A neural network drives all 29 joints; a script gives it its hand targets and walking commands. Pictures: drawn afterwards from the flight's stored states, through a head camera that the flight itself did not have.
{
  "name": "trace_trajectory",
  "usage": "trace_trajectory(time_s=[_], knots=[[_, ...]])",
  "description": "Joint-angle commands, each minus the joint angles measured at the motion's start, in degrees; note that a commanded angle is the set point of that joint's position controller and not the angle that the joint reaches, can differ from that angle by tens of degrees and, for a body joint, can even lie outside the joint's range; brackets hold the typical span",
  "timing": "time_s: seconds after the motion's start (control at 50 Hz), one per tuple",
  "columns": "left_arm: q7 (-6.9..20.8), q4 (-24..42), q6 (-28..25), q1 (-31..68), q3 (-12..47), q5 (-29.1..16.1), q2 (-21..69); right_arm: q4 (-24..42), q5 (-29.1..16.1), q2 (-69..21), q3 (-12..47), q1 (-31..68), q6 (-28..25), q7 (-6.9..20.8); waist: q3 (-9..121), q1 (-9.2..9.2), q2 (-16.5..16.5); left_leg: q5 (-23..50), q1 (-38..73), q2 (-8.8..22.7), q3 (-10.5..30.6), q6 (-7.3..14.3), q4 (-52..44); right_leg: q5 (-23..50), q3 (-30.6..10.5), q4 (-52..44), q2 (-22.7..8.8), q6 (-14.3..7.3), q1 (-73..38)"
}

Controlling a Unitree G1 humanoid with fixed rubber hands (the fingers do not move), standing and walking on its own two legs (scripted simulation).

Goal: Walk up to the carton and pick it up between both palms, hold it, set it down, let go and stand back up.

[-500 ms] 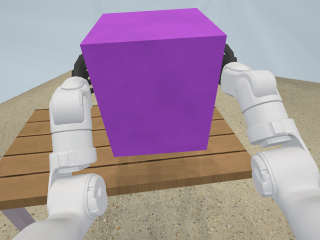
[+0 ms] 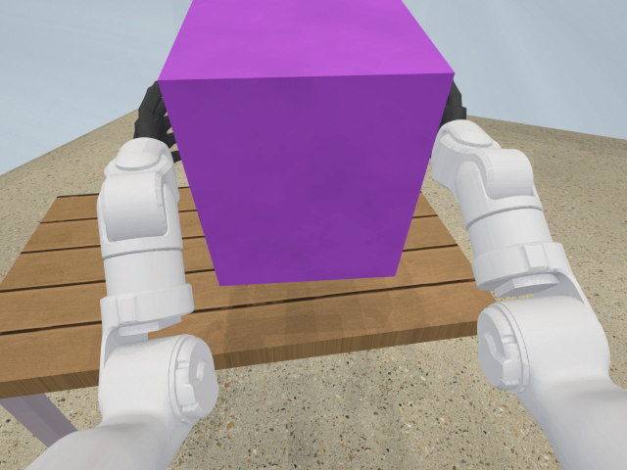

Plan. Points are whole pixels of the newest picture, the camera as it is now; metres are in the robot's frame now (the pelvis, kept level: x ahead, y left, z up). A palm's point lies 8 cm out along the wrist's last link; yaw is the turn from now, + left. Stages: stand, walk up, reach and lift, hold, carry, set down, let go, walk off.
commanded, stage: set down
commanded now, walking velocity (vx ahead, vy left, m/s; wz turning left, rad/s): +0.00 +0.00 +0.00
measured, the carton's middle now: (302, 143) +0.43 +0.00 +0.26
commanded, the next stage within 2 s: none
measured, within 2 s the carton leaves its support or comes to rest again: neither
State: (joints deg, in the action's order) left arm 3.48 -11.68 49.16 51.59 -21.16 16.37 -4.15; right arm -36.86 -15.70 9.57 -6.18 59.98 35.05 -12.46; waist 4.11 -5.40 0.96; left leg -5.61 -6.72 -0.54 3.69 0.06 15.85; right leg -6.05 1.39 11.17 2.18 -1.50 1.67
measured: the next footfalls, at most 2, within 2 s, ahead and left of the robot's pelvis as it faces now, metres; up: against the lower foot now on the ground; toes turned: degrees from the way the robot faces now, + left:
none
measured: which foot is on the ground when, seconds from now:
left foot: down 0.00-1.00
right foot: down 0.00-1.00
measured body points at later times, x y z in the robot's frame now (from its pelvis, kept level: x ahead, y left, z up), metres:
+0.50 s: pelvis +0.02 +0.00 +0.00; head +0.02 +0.02 +0.45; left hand +0.42 +0.16 +0.21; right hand +0.42 -0.17 +0.18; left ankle +0.04 +0.11 -0.75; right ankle +0.01 -0.10 -0.75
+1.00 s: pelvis +0.00 +0.00 +0.00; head -0.01 +0.03 +0.45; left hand +0.41 +0.15 +0.21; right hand +0.42 -0.18 +0.21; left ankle +0.04 +0.11 -0.75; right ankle +0.01 -0.10 -0.75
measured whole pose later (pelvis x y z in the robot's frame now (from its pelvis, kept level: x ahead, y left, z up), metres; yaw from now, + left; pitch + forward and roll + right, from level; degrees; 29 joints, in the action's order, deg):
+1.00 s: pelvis +0.00 +0.00 +0.00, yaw +1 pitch -4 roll -1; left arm -1.6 -12.6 40.6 43.9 -15.6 15.4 -1.4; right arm -38.1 -4.3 5.9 -11.4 49.9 20.0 -5.3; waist -1.0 -5.6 3.5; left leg -6.3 -5.7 -0.6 3.7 0.0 16.3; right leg -7.1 3.3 11.8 1.8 -1.6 0.6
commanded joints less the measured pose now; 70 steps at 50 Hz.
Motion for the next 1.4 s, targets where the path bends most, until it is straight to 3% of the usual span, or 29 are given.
trace_trajectory(time_s=[0.0,0.08,0.12,0.18,0.22,0.28,0.32,0.38,0.4,0.42,0.48,0.5,0.54,0.58,0.6,0.64,0.68,0.8,0.88,0.96,1.06,1.16,1.26,1.32,1.38], knots=[[9.9,9.6,-7.6,38.1,19.0,-10.1,21.6,17.9,-0.9,-19.4,8.6,35.3,-8.5,4.8,22.4,-0.22,-1.8,6.6,11.4,-2.2,-3.9,-1.2,-1.1,7.0,3.8,-2.2,0.7,2.8,-4.3],[8.9,17.1,-9.8,34.6,22.4,-10.1,22.8,28.0,0.0,-20.6,12.2,33.2,-12.7,4.3,29.1,-0.85,-1.0,17.4,18.1,-2.7,-3.6,-1.2,1.3,18.4,4.0,-1.7,1.1,3.2,-9.0],[8.4,19.4,-10.0,32.6,24.6,-9.8,23.2,30.3,0.4,-19.9,13.1,31.6,-14.1,4.4,28.7,-1.12,-2.5,21.3,19.9,-2.4,-3.2,-1.5,1.7,21.4,4.5,-1.4,1.4,3.0,-8.7],[7.9,20.0,-10.3,28.4,25.3,-9.4,22.7,32.1,1.5,-20.1,14.5,28.4,-16.4,4.5,27.1,-0.72,-1.0,22.1,19.2,-2.5,-3.6,-1.5,2.1,23.9,4.8,-0.8,1.3,3.7,-10.4],[7.5,21.9,-10.4,25.6,25.6,-8.6,22.8,33.4,1.4,-19.5,15.2,26.3,-17.6,4.7,26.1,-0.11,-2.6,23.2,20.0,-2.5,-3.2,-1.8,1.9,25.5,4.7,-0.7,1.2,3.6,-11.1],[6.2,22.1,-11.6,25.1,26.9,-8.7,22.6,34.2,3.3,-18.2,15.2,26.3,-20.3,5.5,25.3,0.27,-2.5,20.5,19.2,-2.3,-3.1,-2.4,1.6,21.9,5.7,-0.7,1.4,3.7,-10.5],[5.3,20.0,-12.4,25.4,27.8,-9.0,22.3,31.7,4.1,-17.6,14.2,26.3,-21.7,6.8,23.3,0.31,-3.5,15.9,18.4,-1.8,-3.4,-2.7,1.0,15.4,5.6,-1.5,1.2,3.5,-8.0],[3.9,19.7,-13.9,24.6,29.0,-9.7,22.9,30.1,6.2,-17.8,13.7,25.1,-23.8,8.0,25.1,-0.09,-2.3,17.0,20.2,-1.5,-3.3,-2.8,2.0,14.9,5.8,-1.3,1.3,3.7,-6.5],[3.5,19.6,-14.5,24.5,29.9,-9.8,23.8,31.6,6.6,-18.7,13.4,26.1,-24.8,8.3,27.8,-0.41,-2.5,17.8,20.5,-1.6,-3.4,-2.4,2.4,16.4,5.7,-0.8,1.5,3.8,-7.2],[3.3,18.3,-14.6,24.8,29.2,-10.0,23.5,30.7,6.8,-19.3,14.4,26.5,-24.7,8.5,27.4,0.40,-1.4,17.2,19.5,-1.5,-3.2,-1.8,2.1,17.7,5.2,-0.6,0.9,4.2,-7.3],[3.0,20.9,-15.3,22.1,30.1,-10.5,24.6,32.7,6.1,-21.0,16.3,24.1,-25.4,8.0,30.3,0.61,-0.4,22.6,18.2,-1.8,-2.8,-1.2,2.8,28.0,4.7,1.4,1.0,4.8,-12.2],[3.1,20.3,-15.2,22.4,29.6,-9.7,24.7,31.6,6.3,-20.6,16.1,24.7,-25.2,8.0,30.6,0.52,-1.1,23.0,18.2,-1.8,-2.5,-1.3,2.6,29.3,4.7,1.7,0.8,4.9,-13.4],[3.4,19.2,-14.9,20.7,29.2,-9.4,24.3,29.4,6.2,-19.8,15.9,22.5,-24.8,8.1,27.5,0.43,-0.8,24.2,17.3,-1.9,-2.4,-1.8,2.8,29.9,4.8,1.5,1.1,4.7,-13.1],[4.0,16.5,-14.1,19.6,28.5,-9.2,24.0,27.6,6.2,-18.7,14.9,22.4,-24.0,7.9,24.1,-0.22,-1.4,20.2,16.3,-2.0,-2.6,-2.2,2.4,26.1,4.8,0.7,0.8,4.4,-12.7],[3.7,23.7,-13.5,18.4,34.4,-12.1,25.2,35.6,5.0,-21.8,18.6,24.5,-24.3,6.9,36.1,-2.95,1.1,27.4,20.4,-1.3,-2.1,-1.5,4.5,32.9,3.6,2.4,1.4,4.0,-13.7],[3.9,24.9,-12.9,19.8,34.4,-12.8,25.7,36.2,3.5,-22.6,19.3,25.1,-23.1,6.1,35.3,-2.07,-0.7,29.2,18.8,-1.6,-1.5,-1.3,4.8,35.2,3.6,2.9,0.8,4.1,-14.0],[4.3,22.7,-12.0,21.6,32.1,-11.6,24.2,33.4,3.5,-21.4,18.6,25.2,-21.5,6.2,30.3,-1.20,-1.1,26.2,16.6,-2.0,-1.2,-1.0,3.9,34.1,4.0,2.8,0.1,4.2,-14.9],[2.9,13.8,-10.8,25.8,27.9,-10.4,23.2,21.2,4.2,-17.0,11.5,27.4,-19.0,9.0,17.7,-0.58,-2.6,7.7,13.6,-0.7,-2.2,-2.8,0.2,10.9,6.1,-0.1,0.9,3.6,-3.5],[2.6,9.6,-12.1,29.4,24.9,-9.4,23.4,14.9,7.8,-17.0,6.1,29.5,-19.7,10.9,18.0,-0.96,-3.8,1.0,12.3,-0.5,-2.9,-2.7,-0.9,4.4,6.6,-0.5,0.9,3.4,-0.6],[2.9,7.1,-14.5,32.1,22.6,-8.4,23.0,10.7,11.9,-18.3,2.7,30.0,-20.9,12.8,21.7,-1.11,-3.5,1.2,13.0,-0.9,-3.3,-2.4,-0.9,4.8,6.7,-0.3,0.9,3.4,-0.9],[3.2,5.6,-17.8,32.9,21.6,-7.3,23.2,9.6,15.5,-20.8,1.7,29.6,-23.2,14.4,26.8,-0.76,-2.1,6.4,14.8,-1.3,-3.1,-1.8,-0.2,11.9,6.4,0.5,1.1,3.5,-4.5],[3.3,5.1,-20.3,31.5,22.6,-7.0,24.5,11.1,16.1,-22.9,4.0,28.7,-25.7,14.3,29.3,-0.36,-1.0,12.4,14.2,-1.8,-2.4,-1.2,0.4,21.6,5.6,1.9,1.1,3.9,-10.4],[3.0,4.4,-21.9,29.6,23.5,-7.2,25.4,11.7,15.2,-23.9,6.5,27.6,-27.7,13.6,28.0,0.11,-0.3,13.6,12.0,-2.0,-1.9,-0.6,-0.1,26.9,5.0,3.1,0.8,4.4,-13.7],[3.5,-1.6,-21.6,27.5,19.7,-5.2,25.2,7.7,17.3,-23.8,3.4,26.5,-26.4,14.1,18.3,0.20,-0.6,6.3,4.9,-2.0,-2.9,0.4,-2.4,18.5,4.4,1.5,-0.5,4.8,-12.2],[3.4,-2.9,-23.1,29.5,19.1,-5.3,25.2,5.1,18.5,-23.8,1.1,26.7,-26.8,15.4,20.2,-0.35,-1.3,2.8,4.9,-1.7,-2.6,0.1,-3.1,14.7,4.9,2.1,-0.6,4.8,-9.9]])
